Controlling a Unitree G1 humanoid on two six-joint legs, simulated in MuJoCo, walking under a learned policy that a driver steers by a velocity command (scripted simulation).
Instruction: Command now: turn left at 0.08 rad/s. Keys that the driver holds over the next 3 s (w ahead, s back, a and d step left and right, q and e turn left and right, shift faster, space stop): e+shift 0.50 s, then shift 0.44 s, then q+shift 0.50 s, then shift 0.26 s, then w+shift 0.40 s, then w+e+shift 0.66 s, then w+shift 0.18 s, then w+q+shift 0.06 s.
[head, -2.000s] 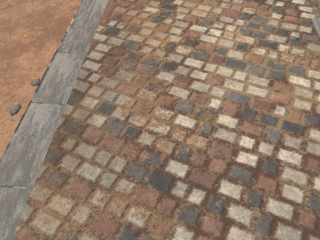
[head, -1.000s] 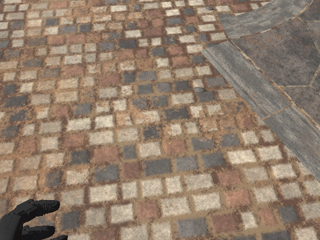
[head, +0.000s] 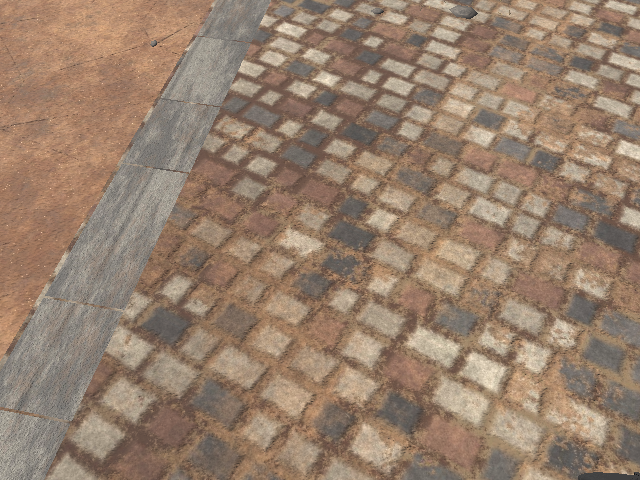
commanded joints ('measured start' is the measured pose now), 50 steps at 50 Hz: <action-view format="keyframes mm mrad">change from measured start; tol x32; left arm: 1 22 34 -5 -51 9 -31 -20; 50 -85 76 -2 -135 28 -12 -4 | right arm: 1 -3 -64 -10 -36 3 -14 5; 50 135 -111 -35 131 20 -19 11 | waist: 1 22 105 -134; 50 -33 -148 -89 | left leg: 1 116 247 -177 -82 362 111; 12 -161 31 90 228 -333 -87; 18 193 46 127 -215 55 -91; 21 230 541 -330 -286 244 188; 39 278 396 144 -148 538 178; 44 -97 203 214 215 -390 -124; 50 -20 200 178 306 -237 -155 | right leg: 1 176 -43 -1 -315 238 -30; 3 247 -179 181 -298 582 -121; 18 129 -76 439 -242 340 -171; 20 -221 147 185 102 -260 -55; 25 -287 -26 74 537 -22 28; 38 -20 -22 -71 -15 -43 19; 43 489 -333 267 -279 873 -258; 50 232 -232 59 -330 675 -277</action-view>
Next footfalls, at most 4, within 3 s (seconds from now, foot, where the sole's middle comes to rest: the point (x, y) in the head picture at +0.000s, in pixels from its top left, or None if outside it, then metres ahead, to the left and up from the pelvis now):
0.04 right None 0.04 -0.15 -0.77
0.38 left None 0.06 0.09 -0.77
0.84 right None -0.03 -0.15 -0.77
1.28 left None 0.05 0.08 -0.77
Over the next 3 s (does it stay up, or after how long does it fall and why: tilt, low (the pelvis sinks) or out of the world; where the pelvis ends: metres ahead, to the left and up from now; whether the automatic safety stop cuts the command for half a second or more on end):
stays up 0.86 -0.21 0.00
